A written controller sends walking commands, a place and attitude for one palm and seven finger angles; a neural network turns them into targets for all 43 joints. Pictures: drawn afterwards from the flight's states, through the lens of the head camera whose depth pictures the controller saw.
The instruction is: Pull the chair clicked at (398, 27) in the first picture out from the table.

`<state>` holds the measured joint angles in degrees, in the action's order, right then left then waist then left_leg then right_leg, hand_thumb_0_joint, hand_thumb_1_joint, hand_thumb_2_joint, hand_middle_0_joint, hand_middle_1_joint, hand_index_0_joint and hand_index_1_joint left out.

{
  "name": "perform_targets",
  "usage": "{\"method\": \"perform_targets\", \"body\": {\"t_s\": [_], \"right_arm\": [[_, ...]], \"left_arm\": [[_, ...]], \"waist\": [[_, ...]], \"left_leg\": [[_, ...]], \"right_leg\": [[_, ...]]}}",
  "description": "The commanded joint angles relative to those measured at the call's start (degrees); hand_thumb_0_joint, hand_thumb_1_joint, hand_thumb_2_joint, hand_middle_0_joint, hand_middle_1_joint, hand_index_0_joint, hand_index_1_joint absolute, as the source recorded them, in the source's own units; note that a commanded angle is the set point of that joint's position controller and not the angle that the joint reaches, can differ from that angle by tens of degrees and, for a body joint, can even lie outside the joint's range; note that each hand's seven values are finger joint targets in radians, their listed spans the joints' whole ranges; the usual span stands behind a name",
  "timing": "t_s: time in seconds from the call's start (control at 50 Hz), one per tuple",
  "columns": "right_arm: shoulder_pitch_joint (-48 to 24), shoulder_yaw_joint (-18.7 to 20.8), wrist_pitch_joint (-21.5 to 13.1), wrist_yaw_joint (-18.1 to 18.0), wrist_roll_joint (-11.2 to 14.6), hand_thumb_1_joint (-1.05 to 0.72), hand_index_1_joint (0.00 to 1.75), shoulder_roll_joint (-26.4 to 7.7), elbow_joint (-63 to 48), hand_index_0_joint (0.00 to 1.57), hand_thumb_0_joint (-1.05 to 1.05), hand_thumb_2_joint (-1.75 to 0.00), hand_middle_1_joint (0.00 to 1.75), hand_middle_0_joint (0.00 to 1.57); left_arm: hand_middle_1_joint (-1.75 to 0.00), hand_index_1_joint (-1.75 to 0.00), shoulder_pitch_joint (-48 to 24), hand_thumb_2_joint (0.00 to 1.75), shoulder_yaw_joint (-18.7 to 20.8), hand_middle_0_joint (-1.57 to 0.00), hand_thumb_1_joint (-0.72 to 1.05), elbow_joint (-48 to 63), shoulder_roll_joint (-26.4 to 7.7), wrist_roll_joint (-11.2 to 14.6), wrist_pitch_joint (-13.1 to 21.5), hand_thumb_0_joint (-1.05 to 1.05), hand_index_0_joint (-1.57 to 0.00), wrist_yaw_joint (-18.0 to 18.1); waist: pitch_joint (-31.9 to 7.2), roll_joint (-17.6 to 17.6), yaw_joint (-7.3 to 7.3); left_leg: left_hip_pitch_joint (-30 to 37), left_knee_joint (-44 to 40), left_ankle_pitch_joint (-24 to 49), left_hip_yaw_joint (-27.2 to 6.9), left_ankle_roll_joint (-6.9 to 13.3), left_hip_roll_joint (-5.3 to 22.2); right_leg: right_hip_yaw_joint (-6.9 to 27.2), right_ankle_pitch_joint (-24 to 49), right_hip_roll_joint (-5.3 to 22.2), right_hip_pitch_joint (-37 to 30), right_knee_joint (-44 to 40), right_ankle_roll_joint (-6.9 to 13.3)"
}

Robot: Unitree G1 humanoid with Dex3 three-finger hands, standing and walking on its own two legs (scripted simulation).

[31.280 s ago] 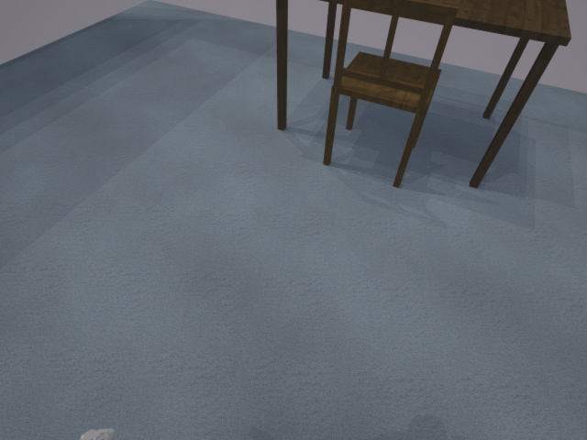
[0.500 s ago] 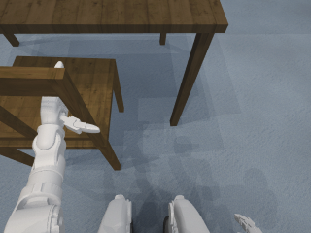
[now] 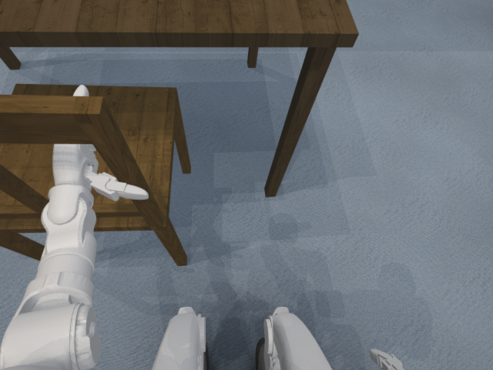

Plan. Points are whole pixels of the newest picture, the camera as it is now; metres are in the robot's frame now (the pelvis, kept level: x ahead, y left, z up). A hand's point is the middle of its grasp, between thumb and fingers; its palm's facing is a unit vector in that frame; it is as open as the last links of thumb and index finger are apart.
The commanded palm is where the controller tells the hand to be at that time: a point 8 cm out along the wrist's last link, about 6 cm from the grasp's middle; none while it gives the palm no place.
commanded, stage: push the fingers through the gap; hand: left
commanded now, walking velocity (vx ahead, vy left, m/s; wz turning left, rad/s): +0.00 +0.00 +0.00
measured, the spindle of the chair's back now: (4, 180) +0.41 +0.37 +0.00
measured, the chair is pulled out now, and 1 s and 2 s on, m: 0.05 0.04 0.02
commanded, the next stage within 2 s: hook a spindle and tug to test in 0.12 s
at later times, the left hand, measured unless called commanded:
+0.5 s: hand (117, 156) +0.44 +0.20 +0.02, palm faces +0.06 -1.00 -0.01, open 16.1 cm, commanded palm +0.42 +0.24 +0.03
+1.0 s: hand (132, 162) +0.43 +0.17 +0.02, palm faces +0.02 -1.00 -0.02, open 8.7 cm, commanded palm +0.42 +0.23 +0.03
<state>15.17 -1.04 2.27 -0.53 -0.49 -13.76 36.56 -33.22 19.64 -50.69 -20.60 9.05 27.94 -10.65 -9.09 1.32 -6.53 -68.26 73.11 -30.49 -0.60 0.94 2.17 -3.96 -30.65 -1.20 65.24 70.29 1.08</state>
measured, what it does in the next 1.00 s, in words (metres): stands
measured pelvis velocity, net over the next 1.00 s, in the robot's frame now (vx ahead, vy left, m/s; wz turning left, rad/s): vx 0.00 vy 0.00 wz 0.01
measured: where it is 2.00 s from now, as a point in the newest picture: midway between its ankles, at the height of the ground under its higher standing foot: outside the picture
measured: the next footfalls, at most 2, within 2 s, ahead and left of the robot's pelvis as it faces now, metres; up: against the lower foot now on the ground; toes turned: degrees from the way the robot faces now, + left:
none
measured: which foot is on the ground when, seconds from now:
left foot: down 0.00-1.00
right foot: down 0.00-1.00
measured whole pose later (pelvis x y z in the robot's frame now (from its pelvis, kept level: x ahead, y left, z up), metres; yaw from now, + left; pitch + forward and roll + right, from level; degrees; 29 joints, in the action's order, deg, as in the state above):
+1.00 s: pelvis +0.00 +0.00 +0.00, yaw +1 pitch +25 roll -3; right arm 13.4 -0.8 2.4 -0.3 -0.8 -13.6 36.7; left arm -32.2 14.5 -49.4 -16.3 7.4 29.5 -8.9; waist -9.5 1.4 -5.3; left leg -67.9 73.2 -30.4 -1.0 1.0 1.4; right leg -4.3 -31.0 -0.6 64.6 70.5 1.0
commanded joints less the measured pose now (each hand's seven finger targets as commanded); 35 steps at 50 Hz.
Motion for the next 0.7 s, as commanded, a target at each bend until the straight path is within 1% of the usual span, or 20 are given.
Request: {"method": "perform_targets", "body": {"t_s": [0.0, 0.04, 0.08, 0.1, 0.18, 0.2, 0.24, 0.3, 0.32, 0.34, 0.4, 0.44, 0.46, 0.48, 0.5, 0.52, 0.56, 0.6, 0.62, 0.68], "right_arm": [[6.23, 3.76, -1.49, -0.78, -0.19, -0.9, 0.3, -9.93, -4.06, 0.2, 0.0, -0.9, 0.3, 0.2], [5.86, 3.85, -1.47, -0.65, -0.12, -0.9, 0.3, -9.75, -4.43, 0.2, 0.0, -0.9, 0.3, 0.2], [5.8, 3.85, -1.32, -0.62, -0.06, -0.9, 0.3, -9.7, -4.45, 0.2, 0.0, -0.9, 0.3, 0.2], [6.01, 3.83, -1.32, -0.5, -0.12, -0.9, 0.3, -9.61, -4.42, 0.2, 0.0, -0.9, 0.3, 0.2], [5.89, 3.96, -1.07, -0.43, -0.07, -0.9, 0.3, -9.83, -4.58, 0.2, 0.0, -0.9, 0.3, 0.2], [5.87, 3.96, -1.17, -0.34, -0.13, -0.9, 0.3, -9.78, -4.57, 0.2, 0.0, -0.9, 0.3, 0.2], [5.89, 4.0, -1.04, -0.45, -0.1, -0.9, 0.3, -9.92, -4.43, 0.2, 0.0, -0.9, 0.3, 0.2], [6.12, 4.19, -1.29, -0.45, -0.32, -0.9, 0.3, -9.87, -4.37, 0.2, 0.0, -0.9, 0.3, 0.2], [6.16, 4.24, -1.21, -0.36, -0.28, -0.9, 0.3, -9.77, -4.42, 0.2, 0.0, -0.9, 0.3, 0.2], [5.92, 4.21, -1.2, -0.31, -0.3, -0.9, 0.3, -9.68, -4.31, 0.2, 0.0, -0.9, 0.3, 0.2], [6.14, 4.31, -1.15, -0.15, -0.24, -0.9, 0.3, -9.74, -4.48, 0.2, 0.0, -0.9, 0.3, 0.2], [5.76, 4.32, -1.13, -0.06, -0.11, -0.9, 0.3, -9.43, -4.45, 0.2, 0.0, -0.9, 0.3, 0.2], [5.73, 4.33, -1.07, -0.13, -0.13, -0.9, 0.3, -9.56, -4.39, 0.2, 0.0, -0.9, 0.3, 0.2], [5.69, 4.2, -1.05, -0.11, -0.16, -0.9, 0.3, -9.42, -4.26, 0.2, 0.0, -0.9, 0.3, 0.2], [5.78, 4.2, -1.15, -0.16, -0.25, -0.9, 0.3, -9.56, -4.09, 0.2, 0.0, -0.9, 0.3, 0.2], [5.86, 4.19, -1.12, -0.13, -0.3, -0.9, 0.3, -9.59, -4.29, 0.2, 0.0, -0.9, 0.3, 0.2], [5.72, 4.37, -1.23, -0.09, -0.39, -0.9, 0.3, -9.18, -4.4, 0.2, 0.0, -0.9, 0.3, 0.2], [5.88, 4.34, -1.25, 0.04, -0.28, -0.9, 0.3, -9.18, -4.29, 0.2, 0.0, -0.9, 0.3, 0.2], [5.81, 4.37, -1.24, 0.04, -0.27, -0.9, 0.3, -9.31, -4.01, 0.2, 0.0, -0.9, 0.3, 0.2], [5.65, 4.39, -1.35, -0.14, -0.25, -0.9, 0.3, -9.26, -3.73, 0.2, 0.0, -0.9, 0.3, 0.2]], "left_arm": [[-0.08, -0.08, -19.47, 0.3, 2.23, -0.06, -0.5, 10.97, -12.7, 0.53, 3.93, 0.0, -0.06, -0.36], [-0.08, -0.08, -18.32, 0.3, 2.2, -0.06, -0.5, 12.54, -12.08, 0.94, 4.22, 0.0, -0.06, -0.59], [-0.08, -0.08, -17.76, 0.3, 1.81, -0.06, -0.5, 12.61, -11.72, 1.06, 4.18, 0.0, -0.06, -0.7], [-0.08, -0.08, -17.8, 0.3, 0.59, -0.06, -0.5, 11.84, -10.27, 1.04, 4.02, 0.0, -0.06, -0.82], [-0.08, -0.08, -17.14, 0.3, 1.53, -0.06, -0.5, 12.41, -11.34, 0.71, 4.11, 0.0, -0.06, -0.51], [-0.08, -0.08, -18.23, 0.3, 0.22, -0.06, -0.5, 12.95, -9.96, 0.85, 4.15, 0.0, -0.06, -0.53], [-0.19, -0.19, -18.58, 0.3, 0.95, -0.1, -0.5, 12.58, -10.81, 0.76, 4.21, 0.0, -0.1, -0.28], [-0.35, -0.35, -19.99, 0.3, 0.18, -0.15, -0.5, 15.33, -10.28, 0.62, 4.79, 0.0, -0.15, 0.05], [-0.41, -0.41, -17.83, 0.3, 0.3, -0.17, -0.5, 14.55, -9.79, 0.38, 4.58, 0.0, -0.17, 0.2], [-0.46, -0.46, -19.25, 0.3, -1.17, -0.18, -0.5, 15.94, -8.49, 0.58, 4.66, 0.0, -0.18, 0.3], [-0.63, -0.63, -16.67, 0.3, -0.68, -0.24, -0.5, 16.16, -8.66, 0.71, 4.01, 0.0, -0.24, 0.76], [-0.74, -0.74, -16.51, 0.3, -1.74, -0.27, -0.5, 16.45, -6.98, 0.8, 3.66, 0.0, -0.27, 0.97], [-0.79, -0.79, -16.49, 0.3, -1.18, -0.29, -0.5, 15.87, -7.88, 0.5, 3.58, 0.0, -0.29, 1.26], [-0.85, -0.85, -16.79, 0.3, -1.81, -0.31, -0.5, 14.71, -6.9, 0.41, 3.31, 0.0, -0.31, 1.55], [-0.9, -0.9, -17.99, 0.3, -1.46, -0.32, -0.5, 15.1, -7.55, 0.39, 3.47, 0.0, -0.32, 1.75], [-0.96, -0.96, -17.39, 0.32, -0.67, -0.34, -0.44, 14.94, -8.32, 0.11, 3.65, 0.0, -0.34, 1.89], [-1.07, -1.07, -17.61, 0.37, -2.2, -0.38, -0.33, 17.16, -6.43, 0.12, 4.17, 0.0, -0.38, 1.91], [-1.18, -1.18, -17.0, 0.42, -3.59, -0.41, -0.22, 16.26, -4.91, 0.41, 3.88, 0.0, -0.41, 1.82], [-1.23, -1.23, -17.29, 0.44, -3.04, -0.43, -0.16, 15.54, -5.44, 0.27, 3.85, 0.0, -0.43, 1.92], [-1.4, -1.4, -20.07, 0.52, -4.04, -0.48, 0.0, 15.41, -4.71, 0.05, 4.14, 0.0, -0.48, 1.94]], "waist": [[-25.9, 4.32, -0.22], [-27.26, 5.55, 0.51], [-26.52, 4.74, 0.27], [-25.66, 4.85, -0.27], [-26.04, 5.21, 0.5], [-25.84, 6.32, -0.25], [-25.65, 4.44, -0.23], [-28.3, 7.07, -0.1], [-28.74, 6.82, 0.35], [-28.75, 7.58, -0.28], [-28.94, 5.83, 0.24], [-28.22, 5.53, -0.14], [-27.34, 5.31, 0.12], [-26.15, 4.77, -0.31], [-25.46, 5.03, -0.53], [-26.64, 4.42, 0.02], [-28.81, 6.82, 0.12], [-27.41, 5.53, -0.65], [-26.93, 4.32, -0.72], [-25.97, 5.03, -1.19]], "left_leg": [[20.17, -8.14, 16.95, -2.16, 0.13, -1.24], [22.28, -8.37, 18.57, -2.07, -0.11, -1.23], [21.79, -8.43, 18.76, -2.03, -0.09, -1.11], [21.68, -8.32, 18.66, -2.22, -0.02, -1.2], [22.33, -8.59, 19.06, -2.33, -0.25, -1.1], [23.02, -8.4, 19.14, -2.57, -0.17, -1.11], [22.72, -8.45, 18.7, -2.69, -0.28, -0.97], [25.6, -8.25, 21.32, -3.04, -0.45, -0.88], [26.56, -8.37, 22.52, -3.0, -0.62, -0.83], [27.58, -8.38, 23.45, -3.27, -0.73, -0.65], [26.74, -8.42, 24.09, -3.32, -0.64, -0.72], [26.7, -8.41, 23.8, -2.96, -0.65, -0.74], [25.72, -8.56, 23.1, -2.98, -0.71, -0.76], [24.96, -8.72, 22.04, -3.02, -0.62, -0.88], [24.75, -8.56, 21.87, -3.23, -0.52, -0.86], [24.82, -8.57, 21.91, -3.13, -0.58, -0.92], [27.28, -8.34, 24.3, -2.93, -0.78, -0.87], [27.16, -8.35, 24.25, -3.29, -0.74, -0.81], [26.18, -8.25, 23.29, -3.19, -0.66, -0.75], [26.06, -8.43, 21.71, -3.48, -0.68, -0.84]], "right_leg": [[2.64, 14.17, -1.17, -11.87, -9.09, 0.02], [2.49, 15.14, -1.14, -11.99, -9.19, 0.1], [2.41, 15.52, -1.19, -12.16, -9.19, 0.01], [2.3, 15.23, -1.25, -11.29, -9.13, 0.09], [2.13, 15.13, -1.2, -11.14, -8.9, 0.2], [2.0, 14.66, -1.27, -9.72, -8.78, 0.24], [1.91, 14.37, -1.24, -9.9, -8.87, 0.1], [1.73, 15.51, -1.24, -9.5, -8.22, 0.4], [1.55, 16.18, -1.3, -9.36, -8.25, 0.4], [1.37, 16.52, -1.27, -8.56, -8.2, 0.37], [1.36, 17.38, -1.37, -10.19, -8.15, 0.43], [1.36, 17.81, -1.3, -9.96, -8.59, 0.19], [1.39, 17.26, -1.25, -10.08, -8.5, 0.25], [1.21, 16.55, -1.27, -9.79, -8.67, 0.18], [1.27, 16.28, -1.28, -9.22, -8.61, 0.28], [1.42, 16.49, -1.32, -10.0, -8.44, 0.22], [1.38, 17.82, -1.2, -9.74, -8.2, 0.34], [1.14, 17.64, -1.35, -9.09, -8.42, 0.39], [1.23, 17.39, -1.35, -9.25, -8.53, 0.21], [1.04, 15.79, -1.21, -8.07, -8.56, 0.3]]}}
